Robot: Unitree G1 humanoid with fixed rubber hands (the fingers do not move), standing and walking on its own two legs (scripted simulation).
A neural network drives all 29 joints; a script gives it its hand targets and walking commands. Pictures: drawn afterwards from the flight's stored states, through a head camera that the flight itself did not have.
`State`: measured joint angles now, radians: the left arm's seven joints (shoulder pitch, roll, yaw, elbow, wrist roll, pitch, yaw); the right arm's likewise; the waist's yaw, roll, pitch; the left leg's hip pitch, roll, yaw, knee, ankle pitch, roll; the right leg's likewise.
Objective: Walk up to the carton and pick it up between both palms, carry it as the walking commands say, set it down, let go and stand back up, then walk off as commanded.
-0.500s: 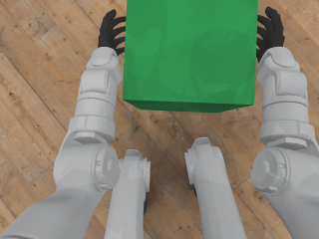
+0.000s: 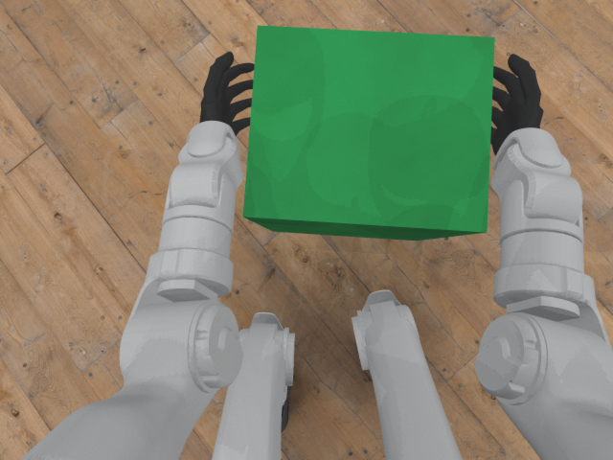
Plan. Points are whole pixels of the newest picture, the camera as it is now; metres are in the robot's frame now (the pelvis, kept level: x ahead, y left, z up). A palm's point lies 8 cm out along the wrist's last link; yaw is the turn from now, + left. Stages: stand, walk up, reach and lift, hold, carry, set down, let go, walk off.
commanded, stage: reach and lift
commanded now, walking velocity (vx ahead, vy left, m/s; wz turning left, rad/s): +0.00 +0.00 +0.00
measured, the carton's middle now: (355, 159) +0.48 -0.10 -0.15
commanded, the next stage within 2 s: none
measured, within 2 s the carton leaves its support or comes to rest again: neither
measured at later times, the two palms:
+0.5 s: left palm (198, 125) +0.49 +0.07 +0.00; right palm (556, 134) +0.43 -0.26 +0.01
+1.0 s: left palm (179, 118) +0.48 +0.07 +0.06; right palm (609, 138) +0.40 -0.26 +0.07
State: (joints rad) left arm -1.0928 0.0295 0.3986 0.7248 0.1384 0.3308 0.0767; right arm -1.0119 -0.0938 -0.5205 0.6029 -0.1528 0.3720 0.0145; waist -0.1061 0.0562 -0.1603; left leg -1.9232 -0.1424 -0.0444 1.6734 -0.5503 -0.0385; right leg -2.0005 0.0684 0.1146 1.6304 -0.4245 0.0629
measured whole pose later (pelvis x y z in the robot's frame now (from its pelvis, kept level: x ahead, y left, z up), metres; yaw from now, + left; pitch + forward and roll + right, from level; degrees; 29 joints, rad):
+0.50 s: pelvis +0.01 +0.00 +0.05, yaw -1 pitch +43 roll +1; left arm -0.91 -0.01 0.36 0.68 0.14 0.29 0.06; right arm -0.83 -0.02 -0.51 0.54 -0.15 0.33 0.01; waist -0.11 0.04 -0.24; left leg -1.74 -0.13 -0.08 1.50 -0.51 -0.04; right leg -1.80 0.08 0.11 1.45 -0.39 0.05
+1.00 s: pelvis +0.04 +0.00 +0.12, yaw -2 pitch +39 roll +1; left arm -0.73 -0.09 0.35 0.66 0.24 0.29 0.05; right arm -0.62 0.03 -0.52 0.52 -0.21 0.31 0.05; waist -0.11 0.04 -0.27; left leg -1.44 -0.12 -0.10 1.23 -0.47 -0.01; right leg -1.50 0.07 0.12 1.18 -0.36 0.05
